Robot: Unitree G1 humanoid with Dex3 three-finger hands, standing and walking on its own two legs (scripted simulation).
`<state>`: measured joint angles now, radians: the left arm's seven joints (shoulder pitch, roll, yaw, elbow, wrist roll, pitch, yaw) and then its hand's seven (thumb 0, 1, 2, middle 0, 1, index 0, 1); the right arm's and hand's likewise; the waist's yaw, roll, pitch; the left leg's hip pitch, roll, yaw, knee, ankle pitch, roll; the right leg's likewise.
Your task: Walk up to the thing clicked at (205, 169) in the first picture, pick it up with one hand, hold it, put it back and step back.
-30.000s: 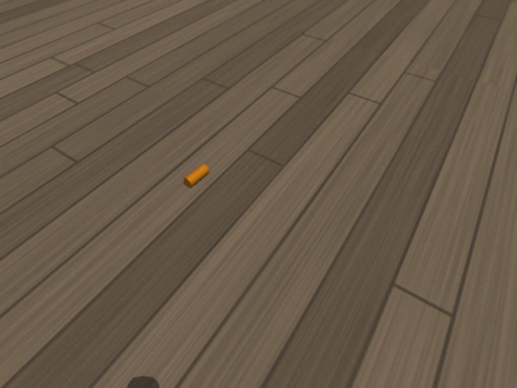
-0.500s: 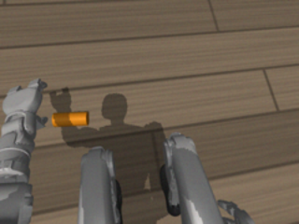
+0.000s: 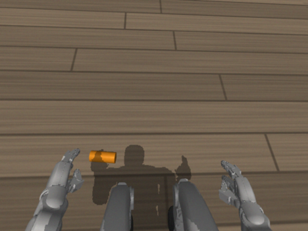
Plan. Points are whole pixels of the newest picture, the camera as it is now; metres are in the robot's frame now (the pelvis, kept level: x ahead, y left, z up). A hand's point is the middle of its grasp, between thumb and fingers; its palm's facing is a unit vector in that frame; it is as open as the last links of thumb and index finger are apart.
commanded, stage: home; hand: left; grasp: from above
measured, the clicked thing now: (103, 156) +0.48 +0.24 -0.56
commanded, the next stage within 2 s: none
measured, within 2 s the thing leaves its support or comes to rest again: neither
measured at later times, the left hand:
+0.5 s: hand (64, 180) +0.23 +0.18 +0.08, palm faces +0.07 -0.98 -0.21, open 7.4 cm
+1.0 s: hand (68, 181) +0.23 +0.17 +0.08, palm faces +0.06 -0.98 -0.21, open 7.4 cm
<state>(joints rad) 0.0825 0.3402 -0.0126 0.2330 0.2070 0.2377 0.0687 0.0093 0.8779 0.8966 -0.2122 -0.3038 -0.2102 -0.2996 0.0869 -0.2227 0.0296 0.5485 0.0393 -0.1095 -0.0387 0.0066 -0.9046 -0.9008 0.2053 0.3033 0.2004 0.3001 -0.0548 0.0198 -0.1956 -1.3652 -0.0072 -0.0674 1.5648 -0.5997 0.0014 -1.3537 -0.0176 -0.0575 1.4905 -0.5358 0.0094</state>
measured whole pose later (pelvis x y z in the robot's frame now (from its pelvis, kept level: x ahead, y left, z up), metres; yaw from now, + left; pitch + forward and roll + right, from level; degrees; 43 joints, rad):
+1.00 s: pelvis +0.07 -0.01 +0.13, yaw +1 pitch +10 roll -2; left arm 0.49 0.23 0.02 -0.11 -0.05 0.44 0.02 0.01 0.90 0.90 -0.20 -0.30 -0.20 -0.29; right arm 0.29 -0.22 0.04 0.54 0.00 -0.24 -0.17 0.01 -0.90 -0.90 0.21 0.30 0.20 0.30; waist -0.03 0.04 -0.15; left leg -0.66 0.01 -0.06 0.99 -0.50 -0.01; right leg -0.65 0.00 -0.06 0.93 -0.45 0.00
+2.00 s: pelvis +0.07 +0.00 +0.12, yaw +1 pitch +10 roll -2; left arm 0.50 0.23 0.02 -0.13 -0.05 0.45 0.02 0.01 0.90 0.90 -0.20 -0.30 -0.20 -0.29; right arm 0.29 -0.22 0.04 0.55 0.01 -0.25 -0.18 0.01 -0.90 -0.90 0.21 0.30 0.20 0.30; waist -0.04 0.04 -0.16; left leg -0.67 0.01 -0.06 1.00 -0.51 0.00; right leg -0.66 0.00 -0.06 0.94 -0.45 0.00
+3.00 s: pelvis +0.06 +0.00 +0.17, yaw +1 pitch -2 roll +0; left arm 0.22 0.28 0.04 0.91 0.04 0.03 0.03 0.01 0.90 0.90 -0.20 -0.30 -0.20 -0.30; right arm 0.21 -0.28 -0.04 0.96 -0.05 -0.02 -0.02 0.01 -0.90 -0.90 0.21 0.30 0.20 0.30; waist 0.02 0.00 0.04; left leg -0.25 -0.02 -0.02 0.60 -0.32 0.01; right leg -0.27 -0.03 -0.02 0.59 -0.29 0.02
